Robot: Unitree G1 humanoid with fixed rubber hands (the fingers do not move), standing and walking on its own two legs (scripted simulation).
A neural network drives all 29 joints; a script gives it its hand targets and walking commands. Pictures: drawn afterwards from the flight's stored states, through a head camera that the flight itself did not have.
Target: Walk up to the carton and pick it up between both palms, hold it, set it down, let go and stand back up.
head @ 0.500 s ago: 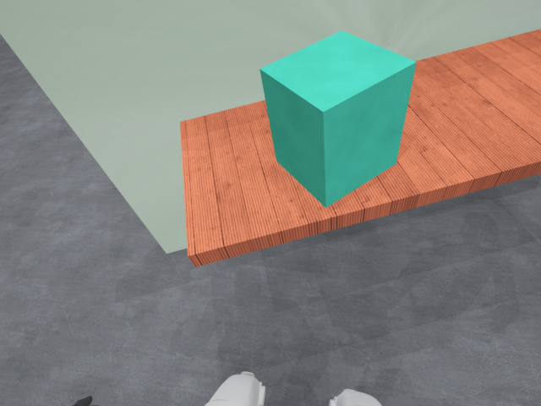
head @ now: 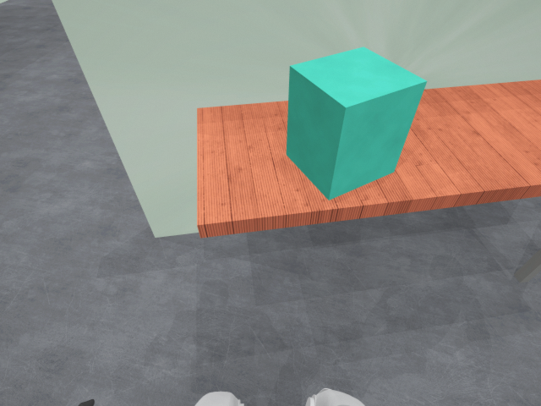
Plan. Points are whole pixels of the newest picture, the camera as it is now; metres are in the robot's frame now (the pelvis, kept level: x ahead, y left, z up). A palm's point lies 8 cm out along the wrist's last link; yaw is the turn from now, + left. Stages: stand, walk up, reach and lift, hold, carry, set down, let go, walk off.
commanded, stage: walk up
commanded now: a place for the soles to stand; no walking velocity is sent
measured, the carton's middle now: (346, 123) +0.72 -0.18 +0.03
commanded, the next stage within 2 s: none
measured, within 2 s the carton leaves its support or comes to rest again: neither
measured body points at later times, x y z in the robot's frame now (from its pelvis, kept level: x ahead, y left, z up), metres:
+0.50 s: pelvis +0.02 +0.01 +0.01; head +0.05 +0.03 +0.46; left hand +0.12 +0.33 -0.10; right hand +0.03 -0.31 -0.09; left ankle -0.05 +0.12 -0.71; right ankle +0.10 -0.09 -0.67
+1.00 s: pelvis +0.12 +0.01 +0.00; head +0.14 -0.03 +0.45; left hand +0.19 +0.36 -0.06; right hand +0.17 -0.30 -0.14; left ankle +0.17 +0.15 -0.67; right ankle +0.15 -0.09 -0.71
